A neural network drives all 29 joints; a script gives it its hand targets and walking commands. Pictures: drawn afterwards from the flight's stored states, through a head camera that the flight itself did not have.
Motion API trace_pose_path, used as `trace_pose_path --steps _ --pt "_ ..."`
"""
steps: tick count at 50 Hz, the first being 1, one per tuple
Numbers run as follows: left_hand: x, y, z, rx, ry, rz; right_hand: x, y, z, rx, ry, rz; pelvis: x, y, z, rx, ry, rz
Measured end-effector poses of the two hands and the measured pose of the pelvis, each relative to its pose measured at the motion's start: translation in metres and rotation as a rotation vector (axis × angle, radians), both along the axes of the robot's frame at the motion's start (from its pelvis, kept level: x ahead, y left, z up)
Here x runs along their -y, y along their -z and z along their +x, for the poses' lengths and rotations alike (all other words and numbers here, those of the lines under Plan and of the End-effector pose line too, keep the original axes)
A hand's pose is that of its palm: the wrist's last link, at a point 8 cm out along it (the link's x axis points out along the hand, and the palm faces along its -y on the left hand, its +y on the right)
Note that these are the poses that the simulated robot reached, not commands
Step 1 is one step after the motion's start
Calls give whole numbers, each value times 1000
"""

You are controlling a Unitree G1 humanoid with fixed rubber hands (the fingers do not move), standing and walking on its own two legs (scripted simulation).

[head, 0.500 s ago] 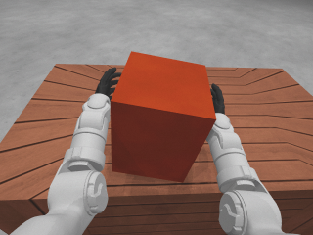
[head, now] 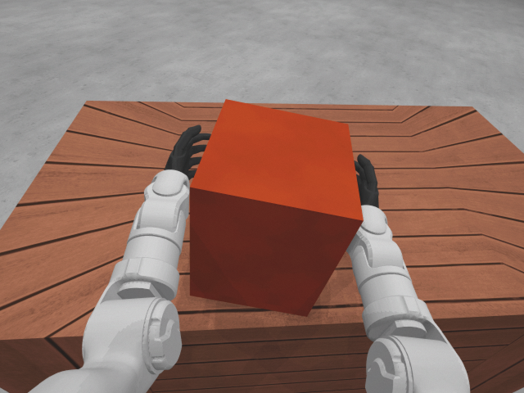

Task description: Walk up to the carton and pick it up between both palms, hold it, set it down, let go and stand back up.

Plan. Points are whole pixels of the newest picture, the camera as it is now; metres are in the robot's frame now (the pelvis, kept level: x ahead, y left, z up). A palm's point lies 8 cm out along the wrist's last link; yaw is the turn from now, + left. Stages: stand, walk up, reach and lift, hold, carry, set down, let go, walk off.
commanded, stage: set down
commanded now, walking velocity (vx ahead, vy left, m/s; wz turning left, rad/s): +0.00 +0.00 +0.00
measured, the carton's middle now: (267, 211) +0.38 -0.05 +0.10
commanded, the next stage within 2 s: none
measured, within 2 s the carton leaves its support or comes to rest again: rests again in 0.56 s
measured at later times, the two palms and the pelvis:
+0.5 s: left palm (183, 184) +0.42 +0.09 +0.13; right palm (362, 218) +0.34 -0.20 +0.10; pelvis +0.00 +0.00 +0.00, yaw -1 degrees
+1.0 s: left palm (178, 189) +0.42 +0.09 +0.12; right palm (357, 218) +0.35 -0.19 +0.10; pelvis +0.01 +0.00 +0.00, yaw -1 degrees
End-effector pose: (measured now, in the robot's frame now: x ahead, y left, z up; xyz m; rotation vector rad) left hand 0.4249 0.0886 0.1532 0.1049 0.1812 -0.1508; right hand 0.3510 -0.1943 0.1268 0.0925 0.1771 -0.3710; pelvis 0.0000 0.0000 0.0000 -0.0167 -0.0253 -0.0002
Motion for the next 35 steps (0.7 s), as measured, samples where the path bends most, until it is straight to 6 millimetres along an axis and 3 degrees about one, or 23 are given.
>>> trace_pose_path --steps 24,35 --pt "3 23 -1 -33 17 2 2 23 -7 -12 21 -6 -1 -1 0 -16 12 4" --pt "-1 30 -2 -29 15 -7 -1 24 -5 10 19 -18 -1 -1 3 -9 14 4"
